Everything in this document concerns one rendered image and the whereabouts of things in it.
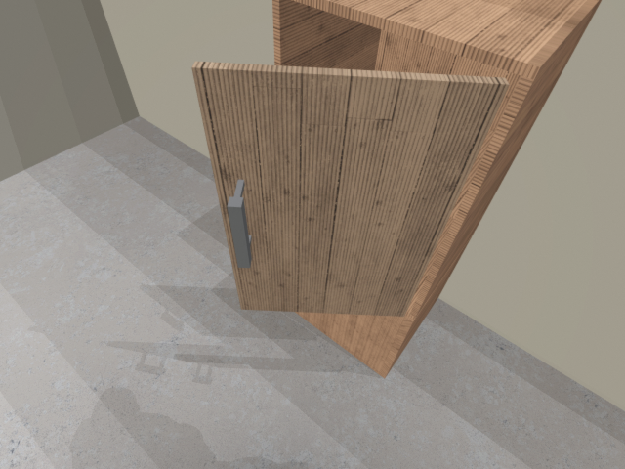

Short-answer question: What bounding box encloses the cupboard door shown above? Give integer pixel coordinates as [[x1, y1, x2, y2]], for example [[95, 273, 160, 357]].
[[192, 62, 510, 317]]

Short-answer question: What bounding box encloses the handle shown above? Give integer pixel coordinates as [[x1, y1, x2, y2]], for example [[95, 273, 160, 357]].
[[227, 180, 252, 268]]

